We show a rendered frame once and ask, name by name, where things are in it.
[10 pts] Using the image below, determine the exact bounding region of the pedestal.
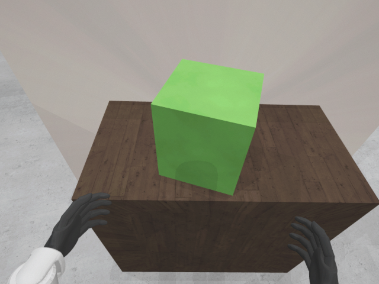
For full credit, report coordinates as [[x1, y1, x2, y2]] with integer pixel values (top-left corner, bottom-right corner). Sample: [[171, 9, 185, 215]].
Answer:
[[71, 101, 379, 273]]

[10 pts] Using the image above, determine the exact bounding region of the carton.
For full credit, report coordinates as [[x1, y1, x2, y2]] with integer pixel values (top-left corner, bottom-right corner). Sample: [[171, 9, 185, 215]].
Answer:
[[151, 59, 264, 196]]

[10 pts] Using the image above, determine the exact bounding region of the right robot hand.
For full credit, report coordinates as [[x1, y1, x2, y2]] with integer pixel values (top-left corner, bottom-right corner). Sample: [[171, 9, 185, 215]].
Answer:
[[287, 217, 339, 284]]

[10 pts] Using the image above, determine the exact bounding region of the left robot hand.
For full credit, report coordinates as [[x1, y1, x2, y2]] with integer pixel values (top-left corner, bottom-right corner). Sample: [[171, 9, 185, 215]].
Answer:
[[44, 192, 112, 257]]

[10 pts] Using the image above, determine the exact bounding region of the left robot forearm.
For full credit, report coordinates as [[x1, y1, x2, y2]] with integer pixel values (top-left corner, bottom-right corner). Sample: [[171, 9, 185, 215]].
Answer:
[[7, 247, 65, 284]]

